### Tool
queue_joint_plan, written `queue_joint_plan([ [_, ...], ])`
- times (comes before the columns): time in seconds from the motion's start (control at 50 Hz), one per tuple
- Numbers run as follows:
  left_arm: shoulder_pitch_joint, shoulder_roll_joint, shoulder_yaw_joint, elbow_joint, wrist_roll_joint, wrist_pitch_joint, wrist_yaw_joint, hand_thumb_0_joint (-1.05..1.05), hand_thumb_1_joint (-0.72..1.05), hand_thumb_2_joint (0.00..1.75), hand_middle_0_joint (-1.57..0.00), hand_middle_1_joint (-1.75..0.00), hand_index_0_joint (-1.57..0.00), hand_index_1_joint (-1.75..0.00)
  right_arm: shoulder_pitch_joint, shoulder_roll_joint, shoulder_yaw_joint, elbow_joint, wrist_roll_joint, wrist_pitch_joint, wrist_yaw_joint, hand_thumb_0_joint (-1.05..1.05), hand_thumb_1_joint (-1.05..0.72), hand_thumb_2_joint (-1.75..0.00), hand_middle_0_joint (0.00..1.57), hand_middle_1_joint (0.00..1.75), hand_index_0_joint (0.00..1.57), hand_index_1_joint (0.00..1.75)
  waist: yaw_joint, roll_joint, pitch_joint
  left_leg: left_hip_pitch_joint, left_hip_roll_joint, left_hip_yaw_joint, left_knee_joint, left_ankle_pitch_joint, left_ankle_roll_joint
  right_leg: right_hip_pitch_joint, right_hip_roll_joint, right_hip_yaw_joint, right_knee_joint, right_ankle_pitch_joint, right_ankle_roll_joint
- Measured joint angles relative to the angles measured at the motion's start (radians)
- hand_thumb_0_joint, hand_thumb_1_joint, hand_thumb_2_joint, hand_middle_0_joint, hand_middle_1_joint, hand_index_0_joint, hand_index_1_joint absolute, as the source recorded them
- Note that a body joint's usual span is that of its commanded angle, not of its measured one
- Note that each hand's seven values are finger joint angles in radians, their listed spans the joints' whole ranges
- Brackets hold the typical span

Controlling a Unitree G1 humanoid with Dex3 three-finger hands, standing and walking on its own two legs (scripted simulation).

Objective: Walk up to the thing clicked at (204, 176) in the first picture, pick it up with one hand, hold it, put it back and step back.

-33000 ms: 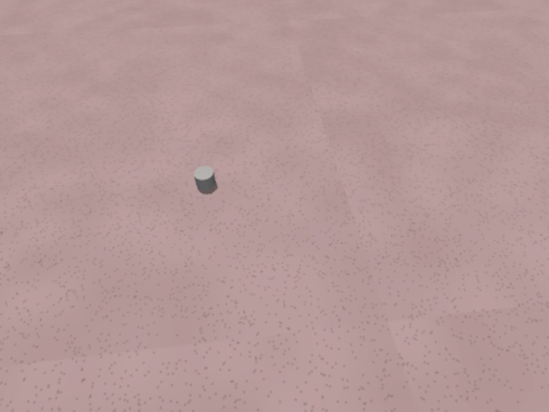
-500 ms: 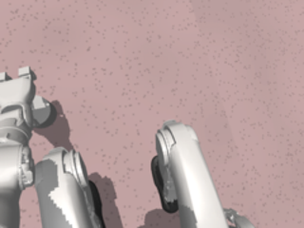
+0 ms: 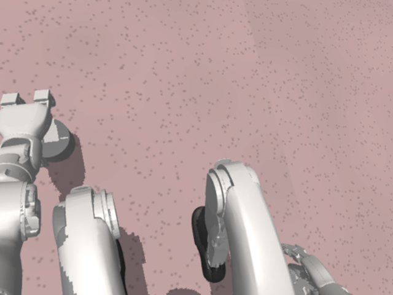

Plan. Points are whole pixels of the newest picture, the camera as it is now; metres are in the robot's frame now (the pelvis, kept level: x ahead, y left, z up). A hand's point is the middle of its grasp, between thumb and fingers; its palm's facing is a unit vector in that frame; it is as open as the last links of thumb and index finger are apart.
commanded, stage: rest palm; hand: left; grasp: from above
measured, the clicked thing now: (51, 141) +0.46 +0.25 -0.29
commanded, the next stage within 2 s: close in 0.68 s
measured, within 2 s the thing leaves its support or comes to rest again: neither
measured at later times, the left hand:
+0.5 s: hand (45, 139) +0.46 +0.25 -0.25, palm faces -0.45 -0.12 -0.89, open 14.2 cm
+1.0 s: hand (49, 143) +0.45 +0.25 -0.27, palm faces -0.44 -0.10 -0.89, open 13.3 cm
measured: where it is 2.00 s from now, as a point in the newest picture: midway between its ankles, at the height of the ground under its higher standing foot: (165, 272)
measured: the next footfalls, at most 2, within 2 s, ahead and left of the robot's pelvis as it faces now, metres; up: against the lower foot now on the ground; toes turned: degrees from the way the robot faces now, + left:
none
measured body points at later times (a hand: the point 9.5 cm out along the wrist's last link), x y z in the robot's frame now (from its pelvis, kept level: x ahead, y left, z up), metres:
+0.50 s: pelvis +0.01 +0.00 -0.03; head +0.27 +0.07 +0.33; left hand +0.48 +0.26 -0.20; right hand +0.00 -0.26 -0.11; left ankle +0.07 +0.13 -0.29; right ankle +0.11 -0.13 -0.29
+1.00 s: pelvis +0.01 +0.01 -0.03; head +0.27 +0.09 +0.32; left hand +0.47 +0.25 -0.22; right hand +0.03 -0.26 -0.10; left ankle +0.07 +0.13 -0.29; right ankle +0.11 -0.13 -0.29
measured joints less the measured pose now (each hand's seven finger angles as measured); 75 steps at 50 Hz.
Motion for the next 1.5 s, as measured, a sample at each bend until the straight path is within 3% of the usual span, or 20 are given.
queue_joint_plan([
  [0.18, 0.022, 0.084, 0.078, 0.033, 0.000, -0.015, 0.035, 0.00, -0.53, 1.01, -0.08, -1.02, -0.07, -1.02, 0.055, -0.002, 0.040, 0.012, -0.056, -0.015, 0.037, 0.00, -0.90, -0.89, 0.20, 0.30, 0.20, 0.30, -0.040, -0.005, 0.074, -0.035, 0.001, -0.022, 0.057, -0.007, -0.008, -0.037, 0.011, -0.011, 0.046, 0.006, 0.004],
  [0.34, 0.043, 0.120, 0.105, 0.014, -0.013, -0.047, 0.055, 0.00, -0.52, 1.00, -0.08, -1.01, -0.07, -1.01, 0.088, 0.004, 0.065, 0.042, -0.091, -0.036, 0.071, 0.00, -0.90, -0.89, 0.20, 0.30, 0.20, 0.30, -0.047, -0.005, 0.117, -0.052, 0.001, -0.047, 0.105, -0.025, -0.014, -0.053, 0.019, -0.028, 0.080, 0.000, 0.007],
  [0.54, 0.038, 0.146, 0.128, 0.065, 0.006, -0.056, 0.092, 0.00, -0.52, 1.01, -0.08, -0.99, -0.06, -0.99, 0.069, -0.003, 0.084, 0.034, -0.110, -0.069, 0.102, 0.00, -0.90, -0.89, 0.20, 0.30, 0.20, 0.30, -0.059, -0.011, 0.123, -0.048, 0.005, -0.067, 0.134, -0.046, -0.012, -0.043, 0.028, -0.042, 0.090, -0.008, 0.012],
  [0.9, 0.014, 0.179, 0.078, 0.140, 0.027, -0.059, 0.158, 0.00, -0.46, 1.00, -0.11, -1.01, -0.10, -1.01, 0.006, -0.020, 0.122, 0.032, -0.137, -0.117, 0.140, 0.00, -0.90, -0.89, 0.20, 0.30, 0.20, 0.30, -0.073, -0.050, 0.144, -0.039, 0.001, -0.088, 0.155, -0.047, -0.004, -0.015, 0.033, -0.060, 0.088, -0.005, 0.022],
  [1.06, 0.002, 0.185, 0.085, 0.174, 0.019, -0.030, 0.188, 0.00, -0.39, 0.93, -0.17, -1.02, -0.17, -1.00, -0.003, -0.023, 0.138, 0.026, -0.140, -0.143, 0.166, 0.00, -0.90, -0.89, 0.20, 0.30, 0.20, 0.30, -0.086, -0.048, 0.160, -0.035, 0.004, -0.094, 0.158, -0.048, 0.000, -0.008, 0.037, -0.064, 0.083, -0.002, 0.024],
  [1.26, -0.017, 0.213, 0.082, 0.206, -0.011, -0.037, 0.165, -0.01, -0.36, 0.89, -0.20, -1.02, -0.22, -0.99, 0.005, -0.038, 0.164, 0.014, -0.135, -0.165, 0.173, 0.00, -0.90, -0.89, 0.20, 0.30, 0.20, 0.30, -0.095, -0.051, 0.179, -0.030, 0.006, -0.101, 0.155, -0.040, -0.001, -0.003, 0.041, -0.070, 0.076, 0.010, 0.028],
  [1.5, -0.016, 0.218, 0.039, 0.203, -0.001, -0.056, 0.184, 0.01, -0.34, 0.86, -0.26, -0.99, -0.28, -0.96, 0.002, -0.047, 0.180, 0.010, -0.136, -0.173, 0.168, 0.00, -0.90, -0.90, 0.20, 0.30, 0.20, 0.30, -0.091, -0.060, 0.180, -0.020, 0.008, -0.110, 0.152, -0.042, -0.001, 0.011, 0.044, -0.079, 0.064, 0.013, 0.026],
])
